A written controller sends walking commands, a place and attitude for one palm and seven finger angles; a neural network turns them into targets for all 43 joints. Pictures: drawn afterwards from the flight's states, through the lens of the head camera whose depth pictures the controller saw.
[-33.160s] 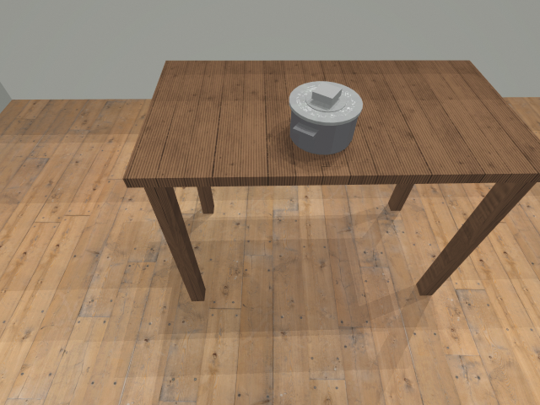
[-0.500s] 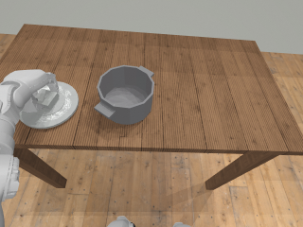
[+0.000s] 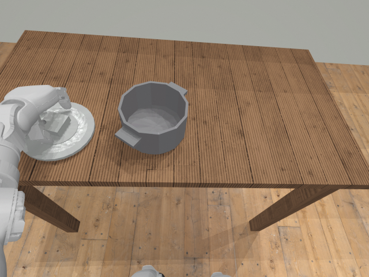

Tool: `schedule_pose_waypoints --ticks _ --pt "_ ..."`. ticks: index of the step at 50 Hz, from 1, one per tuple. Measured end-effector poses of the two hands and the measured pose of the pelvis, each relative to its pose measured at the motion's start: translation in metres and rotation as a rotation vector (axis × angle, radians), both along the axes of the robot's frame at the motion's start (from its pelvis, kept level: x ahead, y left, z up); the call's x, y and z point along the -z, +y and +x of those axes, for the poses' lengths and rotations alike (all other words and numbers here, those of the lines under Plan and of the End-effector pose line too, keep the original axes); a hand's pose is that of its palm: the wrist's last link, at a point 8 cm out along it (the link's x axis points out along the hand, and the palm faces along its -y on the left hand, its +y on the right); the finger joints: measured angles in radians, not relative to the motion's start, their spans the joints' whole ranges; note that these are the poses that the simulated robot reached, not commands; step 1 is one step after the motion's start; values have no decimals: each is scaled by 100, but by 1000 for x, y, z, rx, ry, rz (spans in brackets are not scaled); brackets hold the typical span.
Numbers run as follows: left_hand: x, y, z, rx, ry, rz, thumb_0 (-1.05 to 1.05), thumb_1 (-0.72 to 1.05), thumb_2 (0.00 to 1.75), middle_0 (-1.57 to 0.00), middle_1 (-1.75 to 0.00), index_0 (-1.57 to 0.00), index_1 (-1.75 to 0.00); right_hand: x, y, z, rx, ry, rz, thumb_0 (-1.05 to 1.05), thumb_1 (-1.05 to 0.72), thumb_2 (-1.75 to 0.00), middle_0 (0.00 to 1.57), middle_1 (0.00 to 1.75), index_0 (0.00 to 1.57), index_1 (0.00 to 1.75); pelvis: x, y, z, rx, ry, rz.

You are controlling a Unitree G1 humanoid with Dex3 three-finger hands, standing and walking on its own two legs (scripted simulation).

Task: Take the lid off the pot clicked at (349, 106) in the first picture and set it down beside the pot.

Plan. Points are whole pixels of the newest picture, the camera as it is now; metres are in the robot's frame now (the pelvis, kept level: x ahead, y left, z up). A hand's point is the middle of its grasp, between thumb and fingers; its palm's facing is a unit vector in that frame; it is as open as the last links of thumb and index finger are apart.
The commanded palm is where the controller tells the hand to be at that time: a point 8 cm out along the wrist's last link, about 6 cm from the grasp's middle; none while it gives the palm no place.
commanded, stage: open the fingers wide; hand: left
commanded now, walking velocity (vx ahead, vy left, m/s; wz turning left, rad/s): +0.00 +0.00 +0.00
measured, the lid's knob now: (54, 123) +0.46 +0.29 +0.01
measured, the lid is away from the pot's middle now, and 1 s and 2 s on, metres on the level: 0.23 0.23 0.23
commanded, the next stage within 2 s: raise the empty hand in 0.06 s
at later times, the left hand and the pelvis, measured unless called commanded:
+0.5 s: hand (33, 113) +0.44 +0.31 +0.07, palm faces -0.41 -0.07 -0.91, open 11.0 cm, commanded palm +0.47 +0.30 +0.14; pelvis +0.00 +0.00 +0.01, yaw +0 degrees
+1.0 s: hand (21, 89) +0.46 +0.31 +0.13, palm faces -0.35 -0.07 -0.93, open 11.0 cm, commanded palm +0.47 +0.30 +0.19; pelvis +0.01 +0.01 +0.02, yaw +1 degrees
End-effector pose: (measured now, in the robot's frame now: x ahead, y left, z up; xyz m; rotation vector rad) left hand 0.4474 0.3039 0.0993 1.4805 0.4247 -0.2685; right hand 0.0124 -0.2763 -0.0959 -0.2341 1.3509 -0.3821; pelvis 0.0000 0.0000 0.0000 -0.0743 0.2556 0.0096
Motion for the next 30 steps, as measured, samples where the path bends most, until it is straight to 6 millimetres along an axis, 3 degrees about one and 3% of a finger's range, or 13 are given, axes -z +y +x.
schedule_pose_waypoints --ticks 11,30 --pt "-1 -1 -1 15 -5 1 0 -2 70 -38 -82 -38 -82 0 2 6 -11 -7 -1 0 -90 -90 20 30 21 30 0 2 0 -3 -2 -1" --pt "-43 7 2 -11 -34 -5 0 -3 71 -39 -81 -38 -82 -7 7 16 -18 -65 -2 0 -90 -90 20 30 21 30 -7 6 3 -7 -43 4"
